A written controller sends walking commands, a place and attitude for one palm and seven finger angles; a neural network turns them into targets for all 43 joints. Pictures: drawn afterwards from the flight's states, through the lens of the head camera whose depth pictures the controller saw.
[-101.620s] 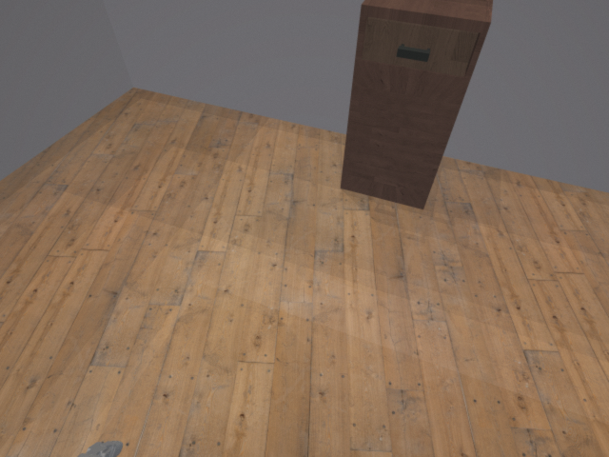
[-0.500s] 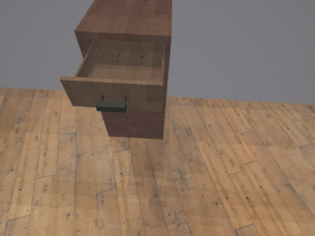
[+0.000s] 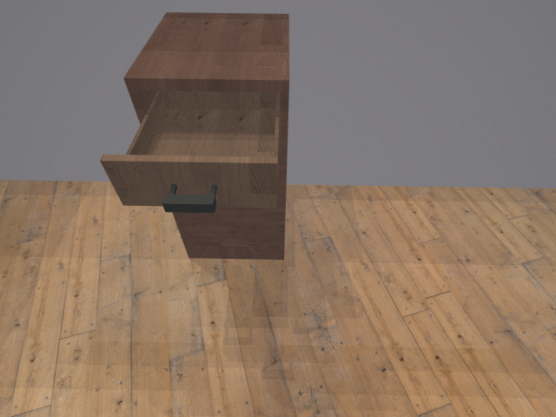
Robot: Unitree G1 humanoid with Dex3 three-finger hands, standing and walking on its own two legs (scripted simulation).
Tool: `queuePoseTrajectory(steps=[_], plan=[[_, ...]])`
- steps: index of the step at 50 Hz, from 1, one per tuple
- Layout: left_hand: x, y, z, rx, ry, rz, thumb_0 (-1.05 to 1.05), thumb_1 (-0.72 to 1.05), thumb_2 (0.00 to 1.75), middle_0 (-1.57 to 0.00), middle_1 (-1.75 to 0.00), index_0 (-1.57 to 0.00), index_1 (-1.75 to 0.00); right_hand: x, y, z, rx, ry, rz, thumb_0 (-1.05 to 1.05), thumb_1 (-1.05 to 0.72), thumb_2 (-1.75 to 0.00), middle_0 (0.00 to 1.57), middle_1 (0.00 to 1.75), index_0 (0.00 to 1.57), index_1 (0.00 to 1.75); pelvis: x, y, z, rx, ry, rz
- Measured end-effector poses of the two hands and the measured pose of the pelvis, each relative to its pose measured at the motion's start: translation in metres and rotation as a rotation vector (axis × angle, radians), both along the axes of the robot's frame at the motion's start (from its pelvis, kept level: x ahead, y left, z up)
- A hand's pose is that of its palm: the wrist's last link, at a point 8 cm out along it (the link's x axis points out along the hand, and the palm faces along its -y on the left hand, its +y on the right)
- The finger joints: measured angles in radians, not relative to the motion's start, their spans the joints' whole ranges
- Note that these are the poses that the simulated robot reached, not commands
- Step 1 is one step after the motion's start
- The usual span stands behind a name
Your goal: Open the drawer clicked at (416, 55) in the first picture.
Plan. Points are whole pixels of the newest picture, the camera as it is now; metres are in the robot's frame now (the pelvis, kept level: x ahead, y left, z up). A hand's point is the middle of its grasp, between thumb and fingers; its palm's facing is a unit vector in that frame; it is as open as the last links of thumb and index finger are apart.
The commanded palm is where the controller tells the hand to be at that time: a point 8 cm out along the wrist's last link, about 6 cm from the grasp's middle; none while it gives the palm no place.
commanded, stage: let the arm hang, fingers relaxed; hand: left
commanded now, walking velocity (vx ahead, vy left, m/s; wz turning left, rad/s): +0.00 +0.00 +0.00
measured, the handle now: (192, 196) +0.55 +0.22 -0.05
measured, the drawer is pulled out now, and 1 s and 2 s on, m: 0.27 0.27 0.27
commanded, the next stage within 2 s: look to check the result in 0.10 s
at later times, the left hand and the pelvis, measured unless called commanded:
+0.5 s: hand out of the picture +0.00 +0.17 -0.18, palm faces +0.03 -0.98 -0.19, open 7.3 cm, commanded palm none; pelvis +0.01 +0.00 +0.00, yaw +0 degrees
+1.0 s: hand out of the picture +0.03 +0.17 -0.17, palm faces +0.02 -0.98 -0.21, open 7.3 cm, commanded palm none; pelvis +0.02 +0.00 +0.00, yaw +0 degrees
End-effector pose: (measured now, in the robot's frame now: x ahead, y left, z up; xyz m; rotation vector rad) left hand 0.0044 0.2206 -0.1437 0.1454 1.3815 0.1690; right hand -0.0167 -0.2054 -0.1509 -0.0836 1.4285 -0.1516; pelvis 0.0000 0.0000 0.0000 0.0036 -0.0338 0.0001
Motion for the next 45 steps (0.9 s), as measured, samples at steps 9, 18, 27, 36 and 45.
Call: queuePoseTrajectory(steps=[9, 18, 27, 36, 45], plan=[[-0.003, -0.002, 0.000, -0.003, 0.018, 0.004, 0.00, 0.91, 0.90, -0.20, -0.30, -0.20, -0.30, -0.002, -0.006, 0.002, -0.014, 0.016, -0.003, 0.00, -0.91, -0.90, 0.20, 0.30, 0.20, 0.30, 0.002, -0.002, 0.000, -0.002, 0.002, -0.001], [-0.008, -0.005, -0.001, -0.012, 0.043, 0.008, 0.00, 0.91, 0.90, -0.20, -0.30, -0.20, -0.30, 0.002, -0.007, 0.003, -0.016, 0.019, -0.003, 0.00, -0.91, -0.90, 0.20, 0.30, 0.20, 0.30, 0.004, -0.002, 0.001, -0.003, 0.004, -0.003], [-0.007, -0.006, -0.001, -0.014, 0.049, 0.010, 0.00, 0.91, 0.90, -0.20, -0.30, -0.20, -0.30, 0.009, -0.006, 0.003, -0.012, 0.012, 0.001, 0.00, -0.91, -0.90, 0.20, 0.30, 0.20, 0.30, 0.006, -0.002, 0.001, -0.002, 0.007, -0.003], [0.001, -0.003, -0.001, -0.008, 0.041, 0.006, 0.00, 0.91, 0.90, -0.20, -0.30, -0.20, -0.30, 0.016, -0.008, 0.003, -0.018, 0.007, -0.001, 0.00, -0.91, -0.90, 0.20, 0.30, 0.20, 0.30, 0.010, -0.003, 0.001, -0.001, 0.010, -0.005], [0.013, 0.000, 0.000, 0.000, 0.021, -0.003, 0.00, 0.91, 0.90, -0.20, -0.30, -0.20, -0.30, 0.023, -0.012, 0.005, -0.029, -0.003, 0.000, 0.00, -0.91, -0.90, 0.20, 0.30, 0.20, 0.30, 0.014, -0.003, 0.002, -0.001, 0.010, -0.007]])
